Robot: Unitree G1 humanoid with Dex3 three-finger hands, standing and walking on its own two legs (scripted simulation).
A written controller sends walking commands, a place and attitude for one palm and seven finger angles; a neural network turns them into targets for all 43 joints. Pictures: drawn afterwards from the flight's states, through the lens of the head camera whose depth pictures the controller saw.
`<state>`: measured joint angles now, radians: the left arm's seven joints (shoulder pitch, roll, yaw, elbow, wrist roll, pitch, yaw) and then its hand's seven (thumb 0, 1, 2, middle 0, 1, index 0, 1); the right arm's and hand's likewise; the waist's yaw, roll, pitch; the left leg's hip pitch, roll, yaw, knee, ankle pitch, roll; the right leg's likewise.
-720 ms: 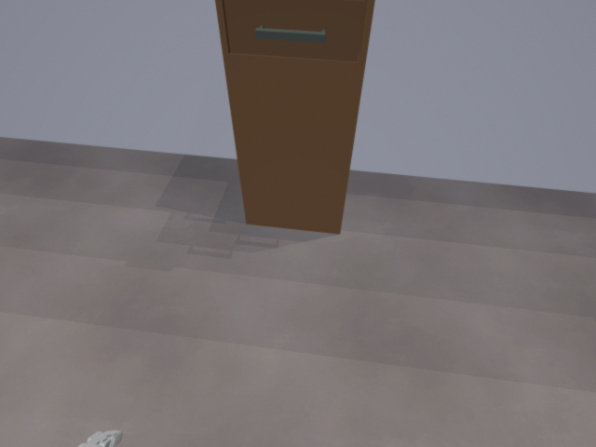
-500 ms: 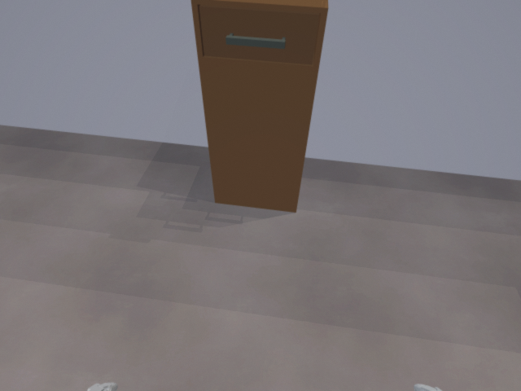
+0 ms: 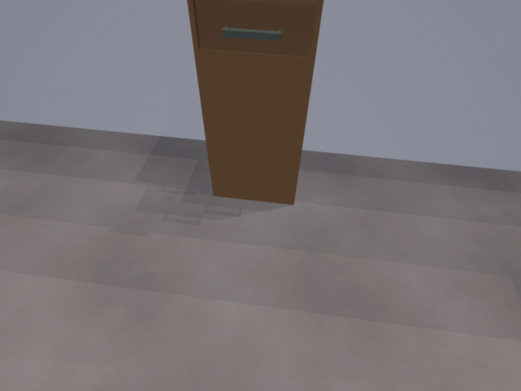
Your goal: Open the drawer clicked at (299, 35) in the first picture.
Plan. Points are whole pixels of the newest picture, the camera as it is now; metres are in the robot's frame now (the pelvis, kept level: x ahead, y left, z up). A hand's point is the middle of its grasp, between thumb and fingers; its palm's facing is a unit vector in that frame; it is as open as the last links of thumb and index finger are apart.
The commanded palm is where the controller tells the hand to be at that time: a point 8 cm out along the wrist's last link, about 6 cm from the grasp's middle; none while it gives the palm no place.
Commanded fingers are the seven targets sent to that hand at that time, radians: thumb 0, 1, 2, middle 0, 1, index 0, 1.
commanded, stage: stand and wait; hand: left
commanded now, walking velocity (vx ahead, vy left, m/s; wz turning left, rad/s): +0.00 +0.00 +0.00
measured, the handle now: (252, 31) +1.15 +0.09 +0.09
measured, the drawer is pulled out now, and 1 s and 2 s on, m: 0.00 0.00 0.00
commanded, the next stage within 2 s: look at it before walking up in 0.10 s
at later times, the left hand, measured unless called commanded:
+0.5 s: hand out of the picture +0.07 +0.24 -0.16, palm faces -0.03 -0.94 -0.33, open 7.4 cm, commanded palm none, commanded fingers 0.00 0.90 0.90 -0.20 -0.30 -0.20 -0.30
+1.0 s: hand out of the picture +0.07 +0.22 -0.17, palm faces -0.03 -0.96 -0.28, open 7.4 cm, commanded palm none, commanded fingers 0.00 0.90 0.90 -0.20 -0.30 -0.20 -0.30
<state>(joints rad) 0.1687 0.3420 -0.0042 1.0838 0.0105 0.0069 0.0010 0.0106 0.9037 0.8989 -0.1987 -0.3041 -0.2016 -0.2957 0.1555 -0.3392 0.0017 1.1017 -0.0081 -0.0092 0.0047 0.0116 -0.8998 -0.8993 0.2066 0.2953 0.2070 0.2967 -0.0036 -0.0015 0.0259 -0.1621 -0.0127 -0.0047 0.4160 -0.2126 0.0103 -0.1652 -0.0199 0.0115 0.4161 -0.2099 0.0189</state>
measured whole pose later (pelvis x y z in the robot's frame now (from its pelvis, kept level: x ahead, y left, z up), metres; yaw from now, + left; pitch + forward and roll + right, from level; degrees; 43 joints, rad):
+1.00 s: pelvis +0.03 -0.01 +0.00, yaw -1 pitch -1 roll +0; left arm 0.23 0.28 0.00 1.09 0.02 0.02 0.00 0.01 0.91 0.90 -0.20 -0.30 -0.20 -0.30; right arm 0.19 -0.29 0.01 1.11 -0.02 0.00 0.01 0.01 -0.90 -0.90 0.20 0.29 0.20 0.30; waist 0.01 0.00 -0.03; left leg -0.16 0.01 0.01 0.47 -0.33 0.00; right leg -0.17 0.00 0.03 0.46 -0.29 0.00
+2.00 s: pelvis +0.39 +0.00 -0.01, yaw -6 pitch -2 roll -2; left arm 0.36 0.16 0.06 1.12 0.03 -0.01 0.00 0.01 0.91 0.90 -0.19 -0.30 -0.20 -0.29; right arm 0.24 -0.15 -0.05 1.03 -0.02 -0.08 -0.02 -0.01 -0.95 -0.90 0.21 0.29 0.21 0.30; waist 0.01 -0.04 0.04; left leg -0.25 0.03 0.20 0.52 -0.25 0.08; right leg -0.44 -0.08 -0.06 1.18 -0.34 -0.01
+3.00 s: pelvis +0.58 -0.03 -0.01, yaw -6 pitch -1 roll -1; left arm 0.23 0.22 0.07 1.02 0.02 0.06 0.04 0.01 0.91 0.90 -0.20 -0.30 -0.20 -0.30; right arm 0.15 -0.15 -0.03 0.98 -0.02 0.01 -0.03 0.01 -0.91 -0.90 0.20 0.29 0.20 0.30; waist 0.03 -0.05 0.08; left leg -0.30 0.02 0.08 0.56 -0.25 0.04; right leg -0.39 -0.03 -0.03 0.89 -0.46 0.02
